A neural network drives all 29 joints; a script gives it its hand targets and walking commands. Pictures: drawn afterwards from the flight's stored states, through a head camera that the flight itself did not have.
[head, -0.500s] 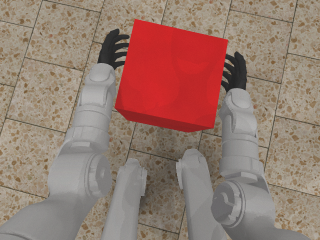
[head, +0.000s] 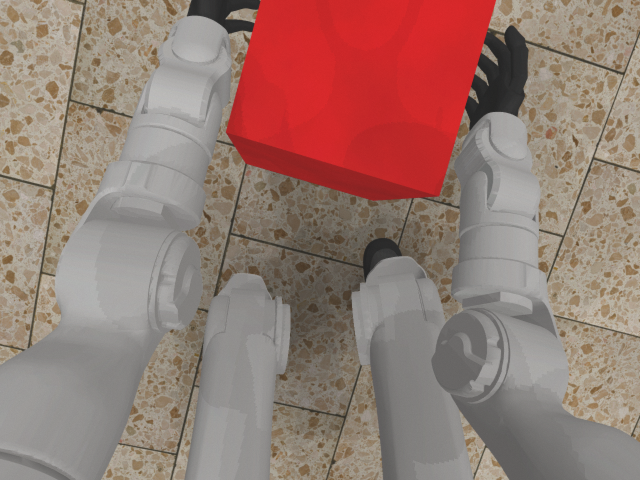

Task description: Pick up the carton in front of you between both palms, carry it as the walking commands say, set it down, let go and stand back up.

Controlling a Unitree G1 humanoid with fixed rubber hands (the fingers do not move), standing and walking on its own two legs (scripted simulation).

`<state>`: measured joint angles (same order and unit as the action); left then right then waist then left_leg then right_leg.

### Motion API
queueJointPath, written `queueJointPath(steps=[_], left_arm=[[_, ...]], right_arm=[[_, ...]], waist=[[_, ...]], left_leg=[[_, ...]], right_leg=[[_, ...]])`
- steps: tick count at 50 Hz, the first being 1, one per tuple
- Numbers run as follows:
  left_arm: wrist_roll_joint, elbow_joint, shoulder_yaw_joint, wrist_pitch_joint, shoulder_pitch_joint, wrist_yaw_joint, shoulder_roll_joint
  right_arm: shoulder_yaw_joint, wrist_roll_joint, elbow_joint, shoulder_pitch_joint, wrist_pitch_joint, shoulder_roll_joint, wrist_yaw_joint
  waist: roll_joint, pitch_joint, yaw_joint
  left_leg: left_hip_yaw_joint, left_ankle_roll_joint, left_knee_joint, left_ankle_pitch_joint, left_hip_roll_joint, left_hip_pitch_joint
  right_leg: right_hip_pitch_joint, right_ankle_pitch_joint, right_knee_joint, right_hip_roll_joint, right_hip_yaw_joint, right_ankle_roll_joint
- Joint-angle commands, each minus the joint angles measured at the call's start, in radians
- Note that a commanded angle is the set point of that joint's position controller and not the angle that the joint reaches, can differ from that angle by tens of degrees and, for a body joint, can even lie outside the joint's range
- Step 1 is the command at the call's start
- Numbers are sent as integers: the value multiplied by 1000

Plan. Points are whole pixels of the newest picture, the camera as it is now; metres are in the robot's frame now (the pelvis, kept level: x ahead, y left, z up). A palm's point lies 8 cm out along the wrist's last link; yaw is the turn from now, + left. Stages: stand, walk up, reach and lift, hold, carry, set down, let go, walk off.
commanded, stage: set down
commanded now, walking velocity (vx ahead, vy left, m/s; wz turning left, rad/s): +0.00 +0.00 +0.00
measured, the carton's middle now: (341, 98) +0.49 -0.07 -0.25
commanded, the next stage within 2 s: none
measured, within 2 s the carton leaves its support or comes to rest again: rests again in 1.28 s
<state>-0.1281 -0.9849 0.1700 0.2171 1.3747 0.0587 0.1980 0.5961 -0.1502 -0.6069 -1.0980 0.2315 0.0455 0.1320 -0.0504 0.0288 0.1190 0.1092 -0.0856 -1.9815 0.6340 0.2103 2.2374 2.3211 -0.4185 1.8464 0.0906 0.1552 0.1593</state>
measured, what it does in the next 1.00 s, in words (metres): stands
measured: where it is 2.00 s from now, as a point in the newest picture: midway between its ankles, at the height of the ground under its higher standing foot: (316, 335)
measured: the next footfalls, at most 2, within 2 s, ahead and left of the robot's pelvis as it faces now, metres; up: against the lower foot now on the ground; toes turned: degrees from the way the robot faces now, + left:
none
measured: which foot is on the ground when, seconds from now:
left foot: down 0.00-1.00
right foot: down 0.00-1.00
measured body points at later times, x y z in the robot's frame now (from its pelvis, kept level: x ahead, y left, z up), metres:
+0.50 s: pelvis +0.00 +0.01 -0.03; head +0.37 +0.01 +0.24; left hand +0.57 +0.06 -0.21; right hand +0.47 -0.23 -0.20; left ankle +0.07 +0.12 -0.40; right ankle +0.14 -0.16 -0.40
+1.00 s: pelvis +0.00 +0.00 -0.04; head +0.36 +0.02 +0.22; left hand +0.57 +0.05 -0.22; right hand +0.48 -0.24 -0.21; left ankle +0.07 +0.12 -0.40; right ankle +0.13 -0.16 -0.40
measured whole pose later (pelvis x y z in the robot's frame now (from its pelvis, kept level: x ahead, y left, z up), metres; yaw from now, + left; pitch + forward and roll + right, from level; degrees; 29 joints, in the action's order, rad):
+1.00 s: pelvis +0.00 +0.00 -0.04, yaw -2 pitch +47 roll -4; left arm -0.19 -1.20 0.13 0.14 1.51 0.01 0.25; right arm 0.68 -0.18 -0.92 -1.23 0.13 -0.06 0.03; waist 0.00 0.13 0.17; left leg 0.09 -0.04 -2.14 0.66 0.14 2.30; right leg 2.35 -0.46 1.98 0.04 0.09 0.14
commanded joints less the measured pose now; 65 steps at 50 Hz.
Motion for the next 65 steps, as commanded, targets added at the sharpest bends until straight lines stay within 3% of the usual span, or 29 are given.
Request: queueJointPath(steps=[1,4,5,6,7,11,13,14,17,19,20,22,23,24,25,28,29,31,35,37,40,43,45,51,59,60,61,62,65], left_arm=[[115,39,-323,-35,423,-186,-842],[193,104,-398,-57,580,-178,-753],[184,93,-428,-63,597,-174,-783],[197,152,-466,-77,589,-173,-783],[173,100,-446,-86,599,-169,-805],[80,-7,-315,-66,459,-166,-761],[55,-35,-303,-62,419,-164,-732],[80,-10,-316,-62,450,-168,-799],[151,62,-374,-90,544,-167,-820],[179,-5,-393,-89,521,-158,-855],[138,15,-354,-95,520,-159,-787],[64,-99,-249,-81,429,-163,-753],[50,-103,-240,-75,416,-159,-734],[22,-81,-204,-89,366,-160,-696],[52,-81,-211,-89,419,-160,-658],[40,-42,-221,-83,515,-161,-648],[65,-72,-241,-86,539,-152,-638],[51,-124,-253,-82,548,-153,-641],[16,-152,-208,-83,480,-167,-620],[-13,-183,-148,-82,411,-176,-571],[-7,-171,-170,-84,431,-188,-572],[-39,-201,-130,-96,358,-178,-500],[-32,-176,-155,-88,425,-193,-570],[-77,-205,-123,-84,347,-185,-366],[-55,-215,-141,-95,326,-155,-223],[-65,-236,-137,-102,291,-131,-147],[-29,-192,-138,-116,329,-116,-129],[-26,-218,-117,-123,282,-75,59],[100,-119,-223,-163,349,0,245]], right_arm=[[-486,125,50,-724,-54,612,-228],[-512,182,73,-779,-51,626,-197],[-467,170,32,-723,-53,633,-206],[-479,176,-11,-699,-56,657,-211],[-433,150,-72,-633,-51,670,-220],[-360,135,-162,-612,-38,643,-255],[-350,97,-168,-645,-35,597,-269],[-323,85,-141,-577,-37,668,-275],[-369,135,-121,-613,-59,650,-268],[-331,94,-116,-587,-76,633,-265],[-322,90,-157,-623,-69,623,-272],[-242,24,-253,-539,-47,569,-278],[-263,52,-189,-586,-52,557,-285],[-320,28,-180,-574,-49,559,-287],[-283,67,-181,-573,-54,592,-289],[-244,31,-157,-637,-70,478,-269],[-256,67,-184,-656,-75,503,-268],[-229,43,-248,-608,-84,476,-260],[-197,12,-255,-647,-86,461,-254],[-222,36,-244,-593,-85,459,-250],[-164,-6,-306,-555,-86,438,-240],[-155,8,-310,-506,-102,400,-256],[-116,-40,-354,-505,-104,414,-245],[-114,-7,-363,-484,-110,300,-226],[-22,-22,-449,-337,-136,140,-189],[-19,-16,-415,-308,-151,73,-172],[11,-33,-454,-258,-169,24,-159],[3,33,-436,-248,-187,-100,-123],[-34,157,-427,-204,-268,-288,-47]], waist=[[-145,-1132,69],[-65,-1246,121],[-157,-1180,150],[-171,-1188,81],[-228,-1151,144],[-227,-944,37],[-198,-941,41],[-180,-1024,102],[-210,-1048,104],[-190,-1057,179],[-199,-931,94],[-213,-821,125],[-204,-825,33],[-100,-843,58],[-98,-839,32],[-152,-799,104],[-160,-797,40],[-187,-766,90],[-124,-697,77],[-129,-728,-1],[-108,-648,91],[-120,-665,-22],[-158,-641,68],[-111,-550,-9],[-148,-548,69],[-141,-585,26],[-128,-616,86],[-114,-591,51],[-148,-716,97]], left_leg=[[-141,50,192,-378,-45,-427],[-159,53,117,-346,-42,-467],[-162,48,129,-355,-32,-444],[-178,43,121,-397,-38,-452],[-154,47,134,-378,-54,-387],[-152,49,166,-312,-56,-364],[-141,51,135,-368,-54,-417],[-139,55,131,-417,-52,-460],[-140,46,119,-428,-37,-428],[-130,43,117,-471,-33,-486],[-111,67,148,-443,-39,-434],[-114,76,151,-380,-54,-340],[-122,81,149,-351,-55,-332],[-131,80,145,-333,-54,-294],[-152,87,147,-261,-33,-287],[-101,93,137,-296,-65,-332],[-126,87,118,-244,-51,-339],[-105,84,118,-260,-71,-340],[-99,99,126,-287,-69,-292],[-120,103,123,-267,-69,-251],[-96,106,124,-248,-81,-205],[-121,103,120,-237,-63,-215],[-99,104,117,-269,-72,-199],[-87,115,132,-211,-103,-180],[-60,110,124,-251,-125,-253],[-82,97,81,-267,-128,-326],[-74,98,105,-258,-126,-261],[-78,78,103,-274,-154,-331],[-37,67,100,-354,-179,-376]], right_leg=[[-723,383,50,-3,-315,-52],[-857,396,42,-3,-312,-43],[-813,403,36,1,-312,-55],[-794,467,71,0,-298,-54],[-804,479,73,-1,-272,-74],[-610,306,81,-5,-301,-59],[-541,325,93,2,-303,-63],[-599,340,74,17,-309,-55],[-638,442,109,10,-311,-69],[-631,449,89,19,-328,-67],[-533,363,115,1,-309,-77],[-495,283,72,-7,-284,-80],[-482,300,105,-4,-275,-76],[-512,284,68,22,-277,-67],[-539,270,77,15,-290,-65],[-449,233,90,-8,-284,-73],[-449,221,103,-10,-272,-79],[-440,232,113,-9,-287,-72],[-432,222,98,-11,-272,-65],[-449,199,88,2,-254,-72],[-443,236,84,1,-260,-69],[-403,195,114,0,-266,-77],[-424,245,98,6,-256,-91],[-366,148,120,-8,-261,-76],[-347,174,126,-24,-265,-71],[-371,173,125,-17,-260,-67],[-422,198,101,-32,-258,-72],[-444,239,114,-38,-269,-55],[-486,330,150,-69,-273,-51]])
